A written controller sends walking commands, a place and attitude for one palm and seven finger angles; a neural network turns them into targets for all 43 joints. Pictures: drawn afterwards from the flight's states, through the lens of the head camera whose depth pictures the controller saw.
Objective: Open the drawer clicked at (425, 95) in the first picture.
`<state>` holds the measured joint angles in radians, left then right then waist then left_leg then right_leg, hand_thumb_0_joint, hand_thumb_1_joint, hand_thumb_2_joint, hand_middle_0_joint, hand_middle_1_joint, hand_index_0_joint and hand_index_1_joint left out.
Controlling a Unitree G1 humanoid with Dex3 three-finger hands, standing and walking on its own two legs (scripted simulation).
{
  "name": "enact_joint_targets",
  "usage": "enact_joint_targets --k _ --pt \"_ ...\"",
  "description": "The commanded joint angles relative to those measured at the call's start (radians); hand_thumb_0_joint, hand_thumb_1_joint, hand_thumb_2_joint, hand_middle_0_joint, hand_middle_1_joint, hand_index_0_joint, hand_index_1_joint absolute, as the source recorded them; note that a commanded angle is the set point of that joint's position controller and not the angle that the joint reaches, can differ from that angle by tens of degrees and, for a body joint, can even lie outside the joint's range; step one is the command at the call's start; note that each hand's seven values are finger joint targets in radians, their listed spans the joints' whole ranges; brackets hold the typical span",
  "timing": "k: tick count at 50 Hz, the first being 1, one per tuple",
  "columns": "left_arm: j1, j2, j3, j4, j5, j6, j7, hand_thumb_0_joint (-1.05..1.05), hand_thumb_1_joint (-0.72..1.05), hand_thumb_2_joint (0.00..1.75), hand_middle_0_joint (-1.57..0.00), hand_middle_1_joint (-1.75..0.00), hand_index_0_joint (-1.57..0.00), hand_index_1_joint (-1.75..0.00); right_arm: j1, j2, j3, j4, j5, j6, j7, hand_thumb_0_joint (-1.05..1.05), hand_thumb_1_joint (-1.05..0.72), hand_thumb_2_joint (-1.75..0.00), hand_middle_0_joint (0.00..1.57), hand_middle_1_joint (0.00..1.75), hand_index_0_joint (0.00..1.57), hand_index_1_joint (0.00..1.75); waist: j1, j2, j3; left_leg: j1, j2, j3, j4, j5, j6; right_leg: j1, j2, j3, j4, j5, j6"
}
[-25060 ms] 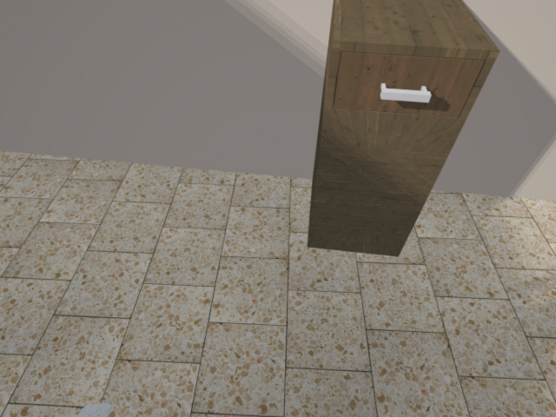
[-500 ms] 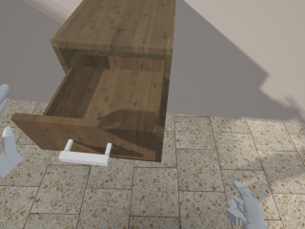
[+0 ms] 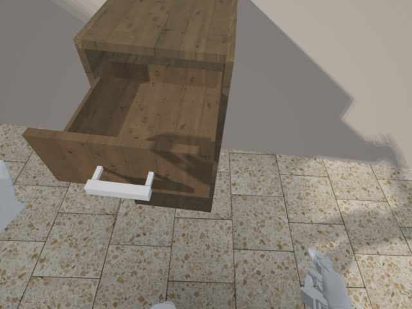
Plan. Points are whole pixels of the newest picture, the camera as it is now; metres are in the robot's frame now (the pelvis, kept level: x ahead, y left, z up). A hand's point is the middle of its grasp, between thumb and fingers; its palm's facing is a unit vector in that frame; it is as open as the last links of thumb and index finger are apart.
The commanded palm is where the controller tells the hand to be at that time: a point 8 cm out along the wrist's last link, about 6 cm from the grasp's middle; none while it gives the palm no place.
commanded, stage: step back with the hand held close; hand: left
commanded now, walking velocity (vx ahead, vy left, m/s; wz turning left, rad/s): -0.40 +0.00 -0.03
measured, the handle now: (121, 181) +0.34 +0.20 +0.03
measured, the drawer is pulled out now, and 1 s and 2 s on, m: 0.30 0.30 0.30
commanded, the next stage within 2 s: stop stepping back and stand still in 0.34 s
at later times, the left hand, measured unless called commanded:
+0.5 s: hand out of the picture +0.07 +0.23 +0.21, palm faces +0.39 -0.80 -0.46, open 7.4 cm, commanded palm +0.00 +0.26 +0.22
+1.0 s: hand out of the picture -0.02 +0.22 +0.21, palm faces +0.42 -0.79 -0.45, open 7.4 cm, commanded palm -0.08 +0.26 +0.22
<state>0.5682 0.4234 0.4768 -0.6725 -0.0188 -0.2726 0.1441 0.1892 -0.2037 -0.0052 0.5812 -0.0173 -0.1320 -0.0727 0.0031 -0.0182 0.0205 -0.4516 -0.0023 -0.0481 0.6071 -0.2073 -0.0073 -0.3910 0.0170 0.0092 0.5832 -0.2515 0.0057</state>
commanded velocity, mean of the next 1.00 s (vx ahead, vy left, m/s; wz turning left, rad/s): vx -0.05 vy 0.02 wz -0.02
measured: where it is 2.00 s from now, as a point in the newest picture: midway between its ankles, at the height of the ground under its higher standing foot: outside the picture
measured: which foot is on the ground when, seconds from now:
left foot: down 0.00-0.50, up 0.52-0.70, down 0.72-1.00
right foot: down 0.00-0.14, up 0.16-0.50, down 0.52-1.00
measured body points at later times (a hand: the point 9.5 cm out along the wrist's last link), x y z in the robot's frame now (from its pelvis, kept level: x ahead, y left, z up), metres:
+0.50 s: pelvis -0.13 -0.01 +0.01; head -0.10 +0.01 +0.46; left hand +0.04 +0.27 +0.24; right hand +0.07 -0.21 -0.06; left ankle +0.00 +0.11 -0.72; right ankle -0.21 -0.12 -0.72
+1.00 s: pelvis -0.20 -0.02 +0.01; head -0.22 -0.01 +0.46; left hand -0.05 +0.26 +0.23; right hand -0.06 -0.26 -0.07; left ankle -0.15 +0.10 -0.72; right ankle -0.21 -0.13 -0.73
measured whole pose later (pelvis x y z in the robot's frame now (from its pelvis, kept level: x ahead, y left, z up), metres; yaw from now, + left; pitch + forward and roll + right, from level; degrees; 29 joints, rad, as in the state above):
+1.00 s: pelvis -0.20 -0.02 +0.01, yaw +1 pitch +0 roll -1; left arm 0.62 0.41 0.41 -0.64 -0.02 -0.24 0.16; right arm 0.28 -0.20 0.01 0.63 -0.01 -0.15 -0.07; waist -0.03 -0.01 -0.05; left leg -0.35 0.03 0.03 0.58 -0.30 0.01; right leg -0.24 0.00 -0.06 0.52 -0.29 -0.03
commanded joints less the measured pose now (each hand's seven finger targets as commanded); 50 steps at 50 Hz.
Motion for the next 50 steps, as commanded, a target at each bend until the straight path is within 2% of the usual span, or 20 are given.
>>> enact_joint_targets --k 1,4,6,7,8,9,12,18,22,23,25,26,27,29,34,38,40,44,47,50 --pt "-0.007 0.186 0.101 -0.182 -0.016 -0.049 0.023 0.0 0.9 0.9 -0.2 -0.3 -0.2 -0.3 -0.084 -0.117 -0.066 -0.135 0.023 -0.042 0.002 0.0 -0.9 -0.9 0.2 0.3 0.2 0.3 0.004 -0.145 -0.268 0.116 -0.032 0.048 0.214 -0.1 -0.015 0.118 -0.315 0.238 -0.23 0.504 -0.15" --pt "0.016 0.173 0.118 -0.173 -0.013 -0.017 0.028 0.0 0.9 0.9 -0.2 -0.3 -0.2 -0.3 -0.105 -0.083 -0.04 -0.148 0.015 -0.012 -0.004 0.0 -0.9 -0.9 0.2 0.3 0.2 0.3 0.003 -0.184 -0.193 0.078 0.017 0.011 0.146 -0.23 -0.001 0.087 -0.312 0.178 -0.2 0.506 -0.158" --pt "0.027 0.158 0.099 -0.196 -0.018 -0.011 0.023 0.0 0.9 0.9 -0.2 -0.3 -0.2 -0.3 -0.106 -0.112 -0.041 -0.13 0.013 -0.002 -0.016 0.0 -0.9 -0.9 0.2 0.3 0.2 0.3 -0.018 0.026 -0.173 0.177 0.03 0.014 -0.223 0.142 0.01 0.072 -0.146 0.044 -0.043 0.434 -0.045" --pt "0.002 0.189 0.112 -0.258 -0.013 -0.027 0.02 0.0 0.9 0.9 -0.2 -0.3 -0.2 -0.3 -0.137 -0.152 -0.066 -0.156 0.01 -0.006 -0.023 0.0 -0.9 -0.9 0.2 0.3 0.2 0.3 0.005 0.274 -0.179 0.153 0.216 -0.194 -0.282 0.398 0.059 0.041 -0.028 -0.028 0.134 0.153 0.017" --pt "0.035 0.195 0.122 -0.263 -0.023 -0.043 0.019 0.0 0.9 0.9 -0.2 -0.3 -0.2 -0.3 -0.108 -0.129 -0.068 -0.148 0.0 -0.027 -0.016 0.0 -0.9 -0.9 0.2 0.3 0.2 0.3 0.021 0.309 -0.241 0.163 0.336 -0.238 -0.315 0.507 0.127 0.031 0.004 -0.003 0.311 -0.229 0.01" --pt "0.026 0.192 0.122 -0.279 -0.029 -0.047 0.016 0.0 0.9 0.9 -0.2 -0.3 -0.2 -0.3 -0.079 -0.126 -0.07 -0.149 -0.021 -0.049 -0.015 0.0 -0.9 -0.9 0.2 0.3 0.2 0.3 0.006 0.29 -0.243 0.159 0.361 -0.297 -0.33 0.501 0.146 -0.029 0.044 0.02 0.522 -0.341 0.003" --pt "0.004 0.133 0.062 -0.31 -0.029 -0.026 0.03 0.0 0.9 0.9 -0.2 -0.3 -0.2 -0.3 -0.058 -0.126 -0.069 -0.108 -0.004 -0.089 0.005 0.0 -0.9 -0.9 0.2 0.3 0.2 0.3 0.006 0.228 -0.268 0.43 0.307 -0.127 -0.188 0.811 0.141 -0.158 0.011 0.027 0.469 -0.27 0.011" --pt "-0.033 0.13 0.034 -0.234 -0.046 0.048 0.021 0.0 0.9 0.9 -0.2 -0.3 -0.2 -0.3 -0.113 -0.122 -0.046 -0.098 -0.002 -0.09 0.019 0.0 -0.9 -0.9 0.2 0.3 0.2 0.3 -0.004 0.213 -0.16 0.193 0.272 -0.126 -0.383 0.162 0.145 0.038 0.034 -0.045 0.324 -0.258 0.009" --pt "-0.006 0.184 0.085 -0.222 -0.063 0.05 0.021 0.0 0.9 0.9 -0.2 -0.3 -0.2 -0.3 -0.15 -0.127 -0.041 -0.113 -0.003 -0.074 0.025 0.0 -0.9 -0.9 0.2 0.3 0.2 0.3 0.025 0.24 -0.162 0.043 0.209 -0.069 -0.424 -0.149 0.081 0.246 0.037 -0.079 -0.032 -0.182 -0.03" --pt "-0.005 0.168 0.068 -0.24 -0.062 0.037 0.012 0.0 0.9 0.9 -0.2 -0.3 -0.2 -0.3 -0.141 -0.122 -0.035 -0.124 0.004 -0.066 0.03 0.0 -0.9 -0.9 0.2 0.3 0.2 0.3 0.023 0.2 -0.152 0.047 0.151 -0.03 -0.348 -0.205 0.048 0.264 0.003 -0.06 -0.216 -0.132 -0.049" --pt "0.011 0.265 0.128 -0.254 -0.046 0.011 0.018 0.0 0.9 0.9 -0.2 -0.3 -0.2 -0.3 -0.116 -0.104 -0.026 -0.122 0.007 -0.037 0.035 0.0 -0.9 -0.9 0.2 0.3 0.2 0.3 0.022 -0.189 -0.131 0.088 -0.038 0.093 0.243 -0.169 -0.05 -0.014 -0.388 0.374 -0.501 -0.231 -0.201" --pt "-0.048 0.312 0.178 -0.275 -0.043 -0.006 0.037 0.0 0.9 0.9 -0.2 -0.3 -0.2 -0.3 -0.109 -0.112 -0.01 -0.117 -0.013 -0.026 0.03 0.0 -0.9 -0.9 0.2 0.3 0.2 0.3 0.018 -0.149 -0.107 -0.024 -0.003 0.049 0.401 -0.191 -0.037 -0.018 -0.438 0.327 -0.429 0.103 -0.224" --pt "-0.092 0.259 0.12 -0.25 -0.031 -0.005 0.024 0.0 0.9 0.9 -0.2 -0.3 -0.2 -0.3 -0.08 -0.101 -0.01 -0.11 0.011 -0.034 0.031 0.0 -0.9 -0.9 0.2 0.3 0.2 0.3 0.007 -0.185 -0.199 -0.051 -0.022 0.03 0.467 -0.193 -0.028 0.082 -0.384 0.277 -0.34 0.241 -0.196" --pt "-0.002 0.176 0.095 -0.171 -0.027 0.027 0.031 0.0 0.9 0.9 -0.2 -0.3 -0.2 -0.3 -0.066 -0.09 -0.018 -0.123 0.026 -0.031 0.008 0.0 -0.9 -0.9 0.2 0.3 0.2 0.3 -0.017 -0.165 -0.164 -0.028 0.026 0.039 0.339 -0.143 -0.02 0.155 -0.302 0.11 -0.243 0.383 -0.153" --pt "-0.002 0.135 0.045 -0.111 -0.015 0.019 0.041 0.0 0.9 0.9 -0.2 -0.3 -0.2 -0.3 -0.035 -0.139 -0.031 -0.106 0.012 -0.047 -0.02 0.0 -0.9 -0.9 0.2 0.3 0.2 0.3 -0.019 0.031 -0.079 0.214 0.058 0.056 -0.215 0.004 0.034 0.105 -0.184 0.047 -0.202 0.033 -0.055" --pt "0.027 0.166 0.071 -0.149 -0.015 -0.011 0.036 0.0 0.9 0.9 -0.2 -0.3 -0.2 -0.3 -0.031 -0.144 -0.034 -0.119 0.011 -0.06 -0.018 0.0 -0.9 -0.9 0.2 0.3 0.2 0.3 -0.015 0.147 -0.134 0.236 0.127 -0.052 -0.214 0.263 0.058 0.159 -0.077 -0.027 -0.079 0.138 -0.014" --pt "0.012 0.149 0.046 -0.185 -0.012 -0.022 0.034 0.0 0.9 0.9 -0.2 -0.3 -0.2 -0.3 -0.041 -0.145 -0.033 -0.119 0.01 -0.067 -0.009 0.0 -0.9 -0.9 0.2 0.3 0.2 0.3 -0.012 0.181 -0.113 0.176 0.158 -0.099 -0.272 0.117 0.059 0.162 -0.04 -0.065 -0.049 -0.019 -0.003" --pt "0.002 0.146 0.05 -0.165 -0.007 -0.028 0.044 0.0 0.9 0.9 -0.2 -0.3 -0.2 -0.3 -0.043 -0.144 -0.035 -0.116 0.011 -0.082 -0.007 0.0 -0.9 -0.9 0.2 0.3 0.2 0.3 -0.022 0.118 -0.048 0.055 0.123 -0.06 -0.293 -0.338 0.06 0.164 -0.057 -0.009 -0.158 -0.198 -0.031" --pt "-0.017 0.171 0.073 -0.149 -0.006 -0.024 0.048 0.0 0.9 0.9 -0.2 -0.3 -0.2 -0.3 -0.033 -0.142 -0.042 -0.113 0.003 -0.066 -0.008 0.0 -0.9 -0.9 0.2 0.3 0.2 0.3 -0.029 0.038 -0.028 0.08 0.055 0.019 -0.092 -0.294 0.037 0.052 -0.153 0.15 -0.282 -0.418 -0.106" --pt "-0.065 0.153 0.066 -0.107 -0.015 -0.016 0.053 0.0 0.9 0.9 -0.2 -0.3 -0.2 -0.3 -0.013 -0.121 -0.031 -0.083 0.006 -0.058 -0.004 0.0 -0.9 -0.9 0.2 0.3 0.2 0.3 -0.033 -0.093 -0.058 0.117 0.034 0.085 0.038 -0.141 0.029 0.074 -0.26 0.206 -0.293 -0.267 -0.153"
